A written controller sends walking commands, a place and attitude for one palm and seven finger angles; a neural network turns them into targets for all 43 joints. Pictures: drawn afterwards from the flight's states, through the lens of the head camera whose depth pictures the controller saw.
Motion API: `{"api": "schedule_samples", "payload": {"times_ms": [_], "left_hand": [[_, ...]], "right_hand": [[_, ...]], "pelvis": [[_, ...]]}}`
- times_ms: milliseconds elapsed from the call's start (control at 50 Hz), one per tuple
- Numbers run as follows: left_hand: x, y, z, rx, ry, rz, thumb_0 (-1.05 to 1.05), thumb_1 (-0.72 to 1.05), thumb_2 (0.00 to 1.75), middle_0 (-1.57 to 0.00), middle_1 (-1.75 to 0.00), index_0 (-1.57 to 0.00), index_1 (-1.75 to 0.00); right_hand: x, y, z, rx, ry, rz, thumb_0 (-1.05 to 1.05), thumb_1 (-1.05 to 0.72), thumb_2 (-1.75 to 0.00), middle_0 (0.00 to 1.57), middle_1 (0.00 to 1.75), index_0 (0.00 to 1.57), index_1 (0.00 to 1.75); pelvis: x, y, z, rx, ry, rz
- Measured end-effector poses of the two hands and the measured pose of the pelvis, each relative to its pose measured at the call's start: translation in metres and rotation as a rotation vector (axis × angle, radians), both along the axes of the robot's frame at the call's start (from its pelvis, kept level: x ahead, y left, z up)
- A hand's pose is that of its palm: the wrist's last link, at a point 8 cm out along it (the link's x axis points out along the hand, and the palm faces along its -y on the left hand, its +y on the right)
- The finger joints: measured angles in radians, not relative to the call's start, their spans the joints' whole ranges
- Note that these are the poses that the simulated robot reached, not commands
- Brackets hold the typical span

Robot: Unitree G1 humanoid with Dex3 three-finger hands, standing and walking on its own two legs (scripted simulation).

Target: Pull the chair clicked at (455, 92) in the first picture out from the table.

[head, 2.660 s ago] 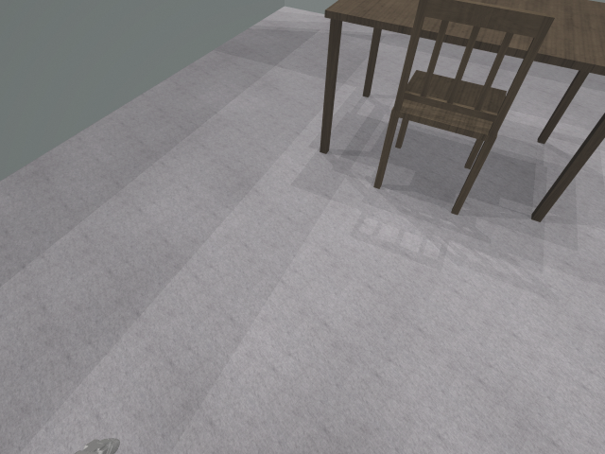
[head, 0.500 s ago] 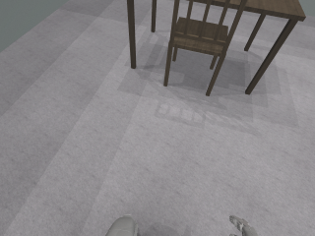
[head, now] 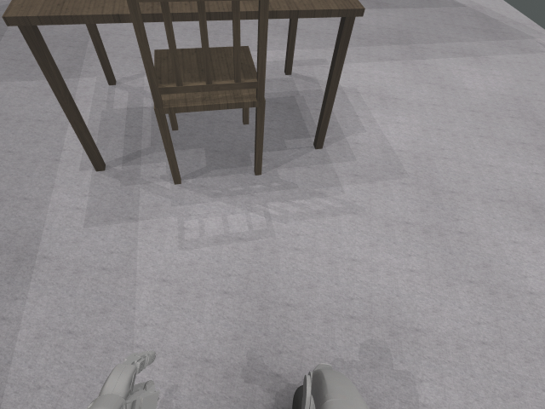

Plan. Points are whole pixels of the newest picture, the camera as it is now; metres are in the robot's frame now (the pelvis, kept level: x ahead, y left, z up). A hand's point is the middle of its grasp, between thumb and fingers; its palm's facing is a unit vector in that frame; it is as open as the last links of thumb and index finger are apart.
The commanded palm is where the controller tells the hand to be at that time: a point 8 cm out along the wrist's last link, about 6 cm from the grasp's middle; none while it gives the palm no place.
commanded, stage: walk to a spot facing it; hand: left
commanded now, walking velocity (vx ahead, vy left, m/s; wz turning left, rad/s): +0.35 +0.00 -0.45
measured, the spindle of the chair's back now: (205, 45) +1.17 +0.21 -0.11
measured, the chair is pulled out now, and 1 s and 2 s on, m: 0.00 0.00 0.00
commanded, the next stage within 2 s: turn to face it in 1.02 s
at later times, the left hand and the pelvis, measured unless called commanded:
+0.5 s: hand (159, 339) +0.26 +0.20 -0.17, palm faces -0.09 -0.97 -0.23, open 7.2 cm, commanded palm none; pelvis +0.22 -0.01 +0.00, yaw -9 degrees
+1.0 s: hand (218, 203) +0.57 +0.12 -0.17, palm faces -0.43 -0.89 -0.15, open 7.4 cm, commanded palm none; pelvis +0.41 -0.01 +0.00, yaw -26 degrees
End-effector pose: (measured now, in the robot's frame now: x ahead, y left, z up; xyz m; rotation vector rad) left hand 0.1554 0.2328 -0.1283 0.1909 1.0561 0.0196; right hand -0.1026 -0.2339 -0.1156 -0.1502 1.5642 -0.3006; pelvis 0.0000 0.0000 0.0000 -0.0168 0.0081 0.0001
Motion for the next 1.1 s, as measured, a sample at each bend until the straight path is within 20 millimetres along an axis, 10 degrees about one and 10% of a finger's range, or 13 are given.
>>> {"api": "schedule_samples", "payload": {"times_ms": [160, 400, 600, 700, 860, 1100], "left_hand": [[0.112, -0.067, -0.02, -0.047, -0.08, -0.12, 0.0, 0.91, 0.9, -0.2, -0.3, -0.2, -0.3], [0.101, -0.01, -0.004, 0.096, 0.149, -0.009, -0.03, 0.95, 0.9, -0.21, -0.3, -0.2, -0.3], [0.112, 0.029, -0.035, 0.048, 0.367, 0.047, 0.0, 0.92, 0.9, -0.2, -0.3, -0.2, -0.3], [0.17, 0.028, -0.031, 0.023, 0.389, -0.038, 0.01, 0.91, 0.9, -0.2, -0.3, -0.2, -0.3], [0.307, -0.004, -0.02, 0.002, 0.253, -0.168, 0.01, 0.91, 0.9, -0.2, -0.3, -0.2, -0.3], [0.508, -0.13, -0.02, 0.047, 0.05, -0.468, 0.01, 0.91, 0.9, -0.2, -0.3, -0.2, -0.3]], "right_hand": [[0.015, 0.016, -0.019, 0.093, 0.159, -0.155, 0.01, -0.91, -0.9, 0.2, 0.3, 0.2, 0.3], [0.29, -0.028, -0.019, 0.027, -0.346, -0.027, 0.01, -0.94, -0.9, 0.2, 0.3, 0.2, 0.3], [0.462, -0.014, 0.002, -0.06, -0.543, 0.108, 0.01, -0.92, -0.9, 0.19, 0.3, 0.2, 0.3], [0.464, 0.005, 0.01, -0.07, -0.529, 0.015, 0.0, -0.91, -0.9, 0.2, 0.3, 0.2, 0.3], [0.407, 0.014, 0.004, -0.084, -0.305, -0.212, -0.01, -0.95, -0.9, 0.2, 0.3, 0.21, 0.3], [0.348, 0.039, -0.03, 0.07, 0.017, -0.524, 0.01, -0.91, -0.9, 0.2, 0.3, 0.2, 0.3]], "pelvis": [[0.081, -0.026, -0.025, 0.013, -0.004, -0.071], [0.173, -0.023, 0.0, -0.003, 0.008, -0.145], [0.27, 0.013, -0.014, -0.01, -0.011, -0.211], [0.308, 0.022, -0.003, -0.018, -0.028, -0.276], [0.363, 0.017, 0.006, -0.007, -0.015, -0.367], [0.439, -0.046, -0.02, 0.012, -0.009, -0.499]]}}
